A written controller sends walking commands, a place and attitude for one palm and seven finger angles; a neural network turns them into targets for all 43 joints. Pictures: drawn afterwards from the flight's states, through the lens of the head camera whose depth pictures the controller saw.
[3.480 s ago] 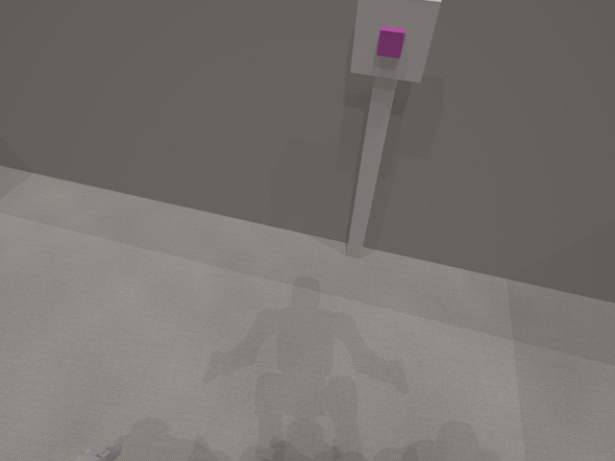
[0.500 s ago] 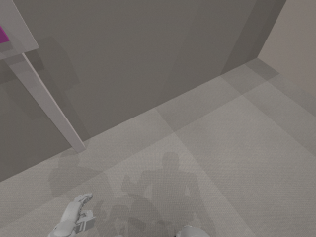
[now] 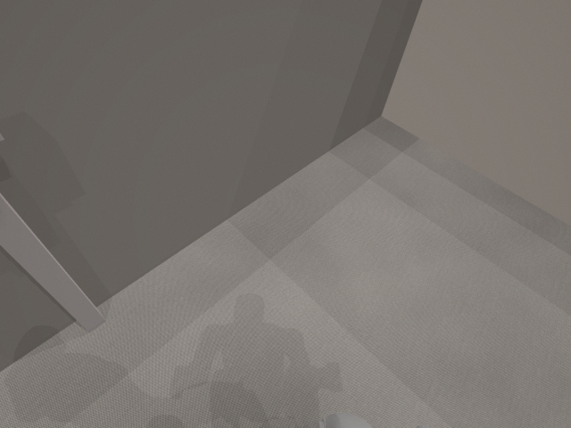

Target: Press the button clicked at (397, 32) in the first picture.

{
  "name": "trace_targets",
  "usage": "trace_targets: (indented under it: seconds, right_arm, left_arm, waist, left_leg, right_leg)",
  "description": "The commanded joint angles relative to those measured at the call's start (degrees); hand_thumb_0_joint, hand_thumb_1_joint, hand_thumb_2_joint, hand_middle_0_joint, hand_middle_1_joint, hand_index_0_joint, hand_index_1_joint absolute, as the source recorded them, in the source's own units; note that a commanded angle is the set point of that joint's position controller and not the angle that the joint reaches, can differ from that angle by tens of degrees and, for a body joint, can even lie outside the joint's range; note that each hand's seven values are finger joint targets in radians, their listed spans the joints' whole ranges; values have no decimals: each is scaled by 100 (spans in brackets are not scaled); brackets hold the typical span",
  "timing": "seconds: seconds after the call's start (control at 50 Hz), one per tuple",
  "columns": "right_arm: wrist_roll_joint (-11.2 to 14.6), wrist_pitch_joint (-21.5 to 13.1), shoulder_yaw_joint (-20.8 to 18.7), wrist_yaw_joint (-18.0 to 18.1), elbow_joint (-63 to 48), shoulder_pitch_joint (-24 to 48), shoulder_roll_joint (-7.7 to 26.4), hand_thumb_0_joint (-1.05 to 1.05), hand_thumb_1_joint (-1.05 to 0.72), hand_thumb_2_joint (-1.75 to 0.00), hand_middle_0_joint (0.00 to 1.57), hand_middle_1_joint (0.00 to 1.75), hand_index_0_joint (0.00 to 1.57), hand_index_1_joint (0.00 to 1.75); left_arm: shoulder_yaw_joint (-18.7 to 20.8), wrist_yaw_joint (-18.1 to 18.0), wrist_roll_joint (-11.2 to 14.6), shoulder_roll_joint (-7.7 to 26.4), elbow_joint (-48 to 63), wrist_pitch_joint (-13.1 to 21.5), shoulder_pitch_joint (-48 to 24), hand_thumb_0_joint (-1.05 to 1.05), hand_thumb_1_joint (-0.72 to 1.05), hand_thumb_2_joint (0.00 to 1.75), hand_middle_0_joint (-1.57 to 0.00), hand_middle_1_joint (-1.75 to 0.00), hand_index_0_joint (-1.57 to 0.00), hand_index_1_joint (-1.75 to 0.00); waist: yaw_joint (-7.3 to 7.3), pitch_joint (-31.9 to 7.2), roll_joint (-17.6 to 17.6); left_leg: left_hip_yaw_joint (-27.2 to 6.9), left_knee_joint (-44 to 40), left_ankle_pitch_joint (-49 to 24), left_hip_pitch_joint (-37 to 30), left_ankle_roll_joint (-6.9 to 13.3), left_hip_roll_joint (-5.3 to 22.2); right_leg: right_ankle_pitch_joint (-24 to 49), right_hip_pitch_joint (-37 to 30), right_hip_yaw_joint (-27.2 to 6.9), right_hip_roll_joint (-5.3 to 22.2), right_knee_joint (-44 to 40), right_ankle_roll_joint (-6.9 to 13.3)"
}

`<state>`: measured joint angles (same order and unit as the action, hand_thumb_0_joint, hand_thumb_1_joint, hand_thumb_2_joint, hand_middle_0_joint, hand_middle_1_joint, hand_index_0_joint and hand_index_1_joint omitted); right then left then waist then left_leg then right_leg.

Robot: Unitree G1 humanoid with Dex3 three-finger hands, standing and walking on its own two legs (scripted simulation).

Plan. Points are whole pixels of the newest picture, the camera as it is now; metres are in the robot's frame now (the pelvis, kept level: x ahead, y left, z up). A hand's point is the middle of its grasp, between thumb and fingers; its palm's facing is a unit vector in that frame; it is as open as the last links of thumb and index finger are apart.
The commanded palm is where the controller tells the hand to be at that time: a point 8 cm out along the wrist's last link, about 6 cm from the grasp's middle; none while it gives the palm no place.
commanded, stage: walk to a spot facing it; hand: left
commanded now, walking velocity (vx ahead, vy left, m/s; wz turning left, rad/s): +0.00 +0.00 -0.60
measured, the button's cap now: out of the picture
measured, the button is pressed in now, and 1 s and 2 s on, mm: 0 0 0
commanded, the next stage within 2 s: turn to face it in 1.34 s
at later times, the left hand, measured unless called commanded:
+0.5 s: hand out of the picture +0.14 +0.13 -0.16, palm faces -0.28 -0.93 -0.25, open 7.4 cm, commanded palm none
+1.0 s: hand (203, 412) +0.16 +0.13 -0.17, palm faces -0.56 -0.80 -0.20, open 7.4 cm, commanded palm none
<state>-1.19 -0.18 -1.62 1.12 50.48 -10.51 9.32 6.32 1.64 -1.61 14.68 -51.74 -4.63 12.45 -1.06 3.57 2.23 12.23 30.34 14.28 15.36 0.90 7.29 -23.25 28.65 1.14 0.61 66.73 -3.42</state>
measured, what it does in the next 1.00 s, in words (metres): steps on the spot, turning right: right foot, then left foot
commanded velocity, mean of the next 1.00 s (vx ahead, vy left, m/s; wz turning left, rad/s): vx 0.03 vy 0.00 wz -0.60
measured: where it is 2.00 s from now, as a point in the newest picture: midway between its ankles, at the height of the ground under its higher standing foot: outside the picture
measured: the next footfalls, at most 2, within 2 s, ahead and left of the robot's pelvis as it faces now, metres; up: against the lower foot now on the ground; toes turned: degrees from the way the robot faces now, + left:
right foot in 0.24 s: +0.01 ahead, -0.14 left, +0.00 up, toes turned -16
left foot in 0.64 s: +0.09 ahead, +0.07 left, +0.00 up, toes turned -18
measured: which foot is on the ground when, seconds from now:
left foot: down 0.00-0.22, up 0.24-0.62, down 0.64-1.00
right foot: up 0.00-0.22, down 0.24-0.66, up 0.68-1.00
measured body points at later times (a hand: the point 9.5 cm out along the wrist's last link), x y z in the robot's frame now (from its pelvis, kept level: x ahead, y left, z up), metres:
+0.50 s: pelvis -0.01 -0.03 +0.00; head +0.02 -0.05 +0.45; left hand +0.15 +0.18 -0.14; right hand -0.02 -0.31 -0.15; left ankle +0.04 +0.11 -0.68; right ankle -0.03 -0.13 -0.74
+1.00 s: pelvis -0.02 +0.01 +0.00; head +0.03 +0.00 +0.45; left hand +0.19 +0.18 -0.15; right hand -0.12 -0.22 -0.13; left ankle +0.05 +0.09 -0.74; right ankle -0.13 -0.09 -0.69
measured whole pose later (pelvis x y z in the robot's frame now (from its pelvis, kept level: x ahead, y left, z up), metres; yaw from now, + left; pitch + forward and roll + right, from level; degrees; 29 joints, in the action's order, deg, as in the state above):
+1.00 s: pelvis -0.02 +0.01 +0.00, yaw -37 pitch +1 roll -2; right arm -1.4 0.1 -2.6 0.6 52.7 -13.2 10.6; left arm 5.6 2.2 -1.7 13.5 -53.0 -5.2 11.1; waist 0.8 4.2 0.1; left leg 16.5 28.6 14.6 13.7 0.9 8.9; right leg -25.6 22.0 3.2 3.3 50.8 -3.7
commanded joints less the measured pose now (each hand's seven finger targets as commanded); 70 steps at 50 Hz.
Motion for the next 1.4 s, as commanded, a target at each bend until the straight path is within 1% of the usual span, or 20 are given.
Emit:
trace_targets:
  seconds: [0.0,0.16,0.18,0.2,0.22,0.34,0.58,0.6,0.64,0.66,0.7,0.76,0.88,0.96,1.04,1.06,1.08,1.1,1.22,1.38]
  right_arm:
    - [-21,-73,-407,59,-181,-414,1192,0,-90,-90,20,30,20,30]
    - [-25,2,-542,-48,1,-389,1412,0,-90,-90,20,30,20,30]
    - [12,12,-526,-71,-37,-394,1325,0,-90,-90,20,30,20,30]
    - [40,55,-420,-107,-226,-404,876,0,-90,-90,20,30,20,30]
    - [26,120,-323,-77,-476,31,730,0,-90,-90,20,30,20,30]
    - [-4,196,-320,-6,-123,-37,841,0,-90,-90,20,30,20,30]
    - [90,75,-265,81,-187,-432,858,0,-90,-90,20,30,20,30]
    - [94,32,-268,102,-134,-673,957,0,-90,-90,20,30,20,30]
    - [-14,15,-390,91,-333,-598,1832,0,-90,-90,20,30,20,30]
    - [-28,-10,-348,120,-328,-382,1625,0,-90,-90,20,30,20,30]
    - [-25,-48,-245,122,-526,257,1287,0,-90,-90,20,30,20,30]
    - [-12,-78,-269,117,-444,60,1165,0,-90,-90,20,30,20,30]
    - [-19,-58,-403,70,-111,-580,1275,0,-90,-90,20,30,20,30]
    - [-61,-35,-467,-1,51,-682,1421,0,-90,-90,20,30,20,30]
    - [-61,-24,-475,-56,140,-564,1430,0,-90,-90,20,30,20,30]
    - [-28,-22,-441,-83,91,-503,1268,0,-90,-90,20,30,20,30]
    - [32,4,-291,-131,-154,-358,788,0,-90,-90,20,30,20,30]
    - [-38,31,-228,-154,-502,439,837,0,-90,-90,20,30,20,30]
    - [-70,-33,-296,-213,-2,-55,782,0,-90,-90,20,30,20,30]
    - [-5,-149,-202,-255,-135,353,636,0,-90,-90,20,30,20,30]
  left_arm:
    - [1,51,28,151,591,125,-357,0,90,90,-20,-30,-20,-30]
    - [-50,-19,44,143,481,299,-15,0,90,90,-20,-30,-20,-30]
    - [-15,-60,31,393,377,355,280,0,90,90,-20,-30,-20,-30]
    - [88,-146,-34,1088,310,442,534,0,90,90,-20,-30,-20,-30]
    - [147,-215,50,1391,231,412,805,0,90,90,-20,-30,-20,-30]
    - [4,-265,55,825,444,405,-219,0,90,90,-20,-30,-20,-30]
    - [56,-217,57,1010,511,261,-586,0,90,90,-20,-30,-20,-30]
    - [26,-210,89,843,529,235,-638,0,90,90,-20,-30,-20,-30]
    - [-39,-114,99,370,741,192,-331,0,90,90,-20,-30,-20,-30]
    - [22,-119,-4,605,600,133,-393,0,90,90,-20,-30,-20,-30]
    - [118,1,-20,630,472,145,-223,0,90,90,-20,-30,-20,-30]
    - [71,46,3,400,402,99,-128,0,90,90,-20,-30,-20,-30]
    - [-26,57,35,163,556,105,-593,0,90,90,-20,-30,-20,-30]
    - [-81,107,26,82,559,174,-703,0,90,90,-20,-30,-20,-30]
    - [-65,93,20,124,329,293,-118,0,90,90,-20,-30,-20,-30]
    - [0,38,6,371,147,357,344,0,90,90,-20,-30,-20,-30]
    - [116,-50,-40,1112,-2,464,858,0,90,90,-20,-30,-20,-30]
    - [136,-148,63,1356,-148,439,1336,0,90,90,-20,-30,-20,-30]
    - [-116,-195,30,576,-96,725,353,0,90,90,-20,-30,-20,-30]
    - [-141,-227,17,616,-486,780,680,0,90,90,-20,-30,-20,-30]
  waist:
    - [353,-428,-1106]
    - [181,-856,-1265]
    - [-8,-979,-731]
    - [-166,-954,1143]
    - [-370,-860,1440]
    - [111,-588,569]
    - [301,-690,633]
    - [422,-732,271]
    - [272,-499,-2192]
    - [335,-380,-1999]
    - [-24,-190,-1067]
    - [57,-374,-997]
    - [398,-471,-1068]
    - [511,-551,-1365]
    - [148,-681,-1107]
    - [-112,-762,-491]
    - [-420,-731,1592]
    - [-747,-386,1553]
    - [92,124,597]
    - [20,186,658]
  left_leg:
    - [-824,-1290,-1014,-1020,608,1439]
    - [13,-22,-2058,-911,225,1492]
    - [174,742,-1618,-367,-80,1317]
    - [374,1982,845,1347,-479,603]
    - [-339,3023,2254,2065,-575,130]
    - [-979,3200,808,1679,-662,20]
    - [-854,147,296,-94,-477,-480]
    - [-1035,-633,-91,-731,-399,-286]
    - [-3210,-1787,-99,-885,536,2036]
    - [-3234,-1930,324,-259,530,1990]
    - [-2193,-1773,398,49,426,1403]
    - [-1310,-1540,-302,-486,427,1063]
    - [-949,-1270,-1291,-1128,692,1438]
    - [-699,-1294,103,-983,544,1585]
    - [-321,-526,1060,-371,170,1489]
    - [-26,366,1296,468,-93,1245]
    - [443,2155,2351,2342,-484,445]
    - [-365,3159,2374,3178,-523,110]
    - [-750,2888,329,2273,-588,169]
    - [-594,1345,-54,1613,-428,-91]
  right_leg:
    - [-172,347,196,284,-762,-56]
    - [583,-1250,653,31,-3524,208]
    - [1404,-2079,365,234,-4299,343]
    - [3025,-3166,-1550,1594,-4743,866]
    - [4507,-2856,-2238,2338,-4628,1399]
    - [3721,-2083,-1267,1251,-4485,1281]
    - [2927,-1354,-2124,894,-4089,1105]
    - [2436,-904,-1959,618,-3699,864]
    - [-1034,511,-404,-493,-1277,190]
    - [-874,369,-728,-238,-375,98]
    - [-183,324,-520,-52,330,73]
    - [252,428,-301,56,424,-63]
    - [-215,204,121,301,-1033,-110]
    - [-440,-371,490,217,-2186,36]
    - [194,-1649,883,-73,-3743,282]
    - [293,-2704,510,181,-4375,457]
    - [-579,-3830,-1809,1731,-5340,1052]
    - [-56,-3447,-3003,2450,-5665,1514]
    - [1857,-2291,-1004,1356,-5357,1239]
    - [2627,-2373,-949,1246,-5129,1196]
